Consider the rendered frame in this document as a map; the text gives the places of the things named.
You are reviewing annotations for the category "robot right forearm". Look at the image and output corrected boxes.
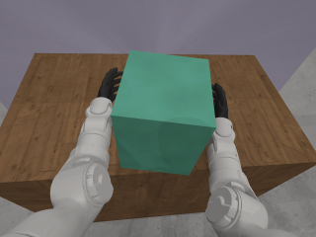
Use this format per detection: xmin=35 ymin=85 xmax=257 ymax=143
xmin=207 ymin=118 xmax=259 ymax=200

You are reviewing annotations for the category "robot left forearm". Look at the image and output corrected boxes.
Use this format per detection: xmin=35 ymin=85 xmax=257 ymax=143
xmin=50 ymin=97 xmax=113 ymax=200

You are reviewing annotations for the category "pedestal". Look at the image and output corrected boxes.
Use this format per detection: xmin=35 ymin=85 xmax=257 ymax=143
xmin=0 ymin=53 xmax=316 ymax=222

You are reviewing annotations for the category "robot right hand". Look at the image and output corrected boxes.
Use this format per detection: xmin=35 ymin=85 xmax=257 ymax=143
xmin=211 ymin=83 xmax=228 ymax=119

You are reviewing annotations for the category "robot left upper arm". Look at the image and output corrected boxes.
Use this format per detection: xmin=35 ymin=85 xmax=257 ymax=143
xmin=0 ymin=162 xmax=114 ymax=237

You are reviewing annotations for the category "carton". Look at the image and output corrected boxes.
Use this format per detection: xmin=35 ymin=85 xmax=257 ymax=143
xmin=111 ymin=50 xmax=216 ymax=176

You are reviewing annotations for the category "robot right upper arm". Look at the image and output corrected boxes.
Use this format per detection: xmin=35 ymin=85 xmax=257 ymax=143
xmin=205 ymin=186 xmax=298 ymax=237

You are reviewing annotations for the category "robot left hand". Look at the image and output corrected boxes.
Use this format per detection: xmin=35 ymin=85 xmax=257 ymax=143
xmin=97 ymin=67 xmax=123 ymax=102

